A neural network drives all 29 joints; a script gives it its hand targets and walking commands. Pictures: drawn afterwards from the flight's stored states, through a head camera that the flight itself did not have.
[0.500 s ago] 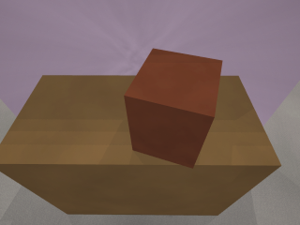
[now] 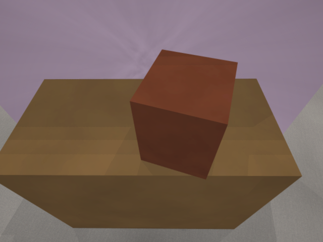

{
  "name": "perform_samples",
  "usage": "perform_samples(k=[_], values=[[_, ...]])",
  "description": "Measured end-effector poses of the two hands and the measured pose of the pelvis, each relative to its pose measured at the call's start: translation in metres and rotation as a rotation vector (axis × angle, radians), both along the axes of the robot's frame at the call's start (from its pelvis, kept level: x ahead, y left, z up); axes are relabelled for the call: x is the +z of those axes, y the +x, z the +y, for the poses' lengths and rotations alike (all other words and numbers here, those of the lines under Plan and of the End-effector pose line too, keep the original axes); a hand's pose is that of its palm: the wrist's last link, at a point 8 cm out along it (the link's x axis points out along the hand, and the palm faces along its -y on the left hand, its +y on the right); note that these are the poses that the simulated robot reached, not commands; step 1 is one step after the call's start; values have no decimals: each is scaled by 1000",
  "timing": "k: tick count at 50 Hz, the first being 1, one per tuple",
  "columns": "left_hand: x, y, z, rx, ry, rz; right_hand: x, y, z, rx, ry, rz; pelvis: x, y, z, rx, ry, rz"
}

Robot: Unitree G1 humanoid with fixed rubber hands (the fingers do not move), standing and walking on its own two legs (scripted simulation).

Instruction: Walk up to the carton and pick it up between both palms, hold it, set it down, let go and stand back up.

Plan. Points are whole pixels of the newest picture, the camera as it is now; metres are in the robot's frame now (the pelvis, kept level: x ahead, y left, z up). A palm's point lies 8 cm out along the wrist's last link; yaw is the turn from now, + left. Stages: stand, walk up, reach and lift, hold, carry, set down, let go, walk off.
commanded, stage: stand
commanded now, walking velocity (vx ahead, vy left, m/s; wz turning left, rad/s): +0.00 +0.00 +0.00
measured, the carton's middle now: (184, 116) +0.42 -0.05 +0.06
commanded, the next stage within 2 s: none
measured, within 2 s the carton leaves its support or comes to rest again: neither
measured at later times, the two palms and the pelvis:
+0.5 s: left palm out of the picture -0.07 +0.20 -0.14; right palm out of the picture -0.04 -0.19 -0.15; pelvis +0.00 +0.00 +0.00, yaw +0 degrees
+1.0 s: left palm out of the picture -0.07 +0.18 -0.15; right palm out of the picture -0.03 -0.20 -0.15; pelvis +0.00 +0.00 +0.00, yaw +0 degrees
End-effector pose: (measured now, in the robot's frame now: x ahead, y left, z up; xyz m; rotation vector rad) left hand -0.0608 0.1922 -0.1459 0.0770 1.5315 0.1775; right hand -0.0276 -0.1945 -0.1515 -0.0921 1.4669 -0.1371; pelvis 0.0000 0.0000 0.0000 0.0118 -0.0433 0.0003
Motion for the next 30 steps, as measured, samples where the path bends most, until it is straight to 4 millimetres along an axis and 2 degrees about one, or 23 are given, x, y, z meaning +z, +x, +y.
perform_samples(k=[7,13,24,30], values=[[-2,-10,-6,5,-13,21,1,1,-3,-8,-18,-2,-1,0,1,-2,-5,-1],[-2,-17,-1,12,-15,41,3,0,1,9,-15,4,0,-2,2,4,-3,1],[1,-7,7,-2,2,10,1,-11,9,-3,11,17,1,-3,3,2,-1,4],[1,-4,6,5,10,-1,0,-12,6,-10,8,17,1,-2,2,4,-3,3]])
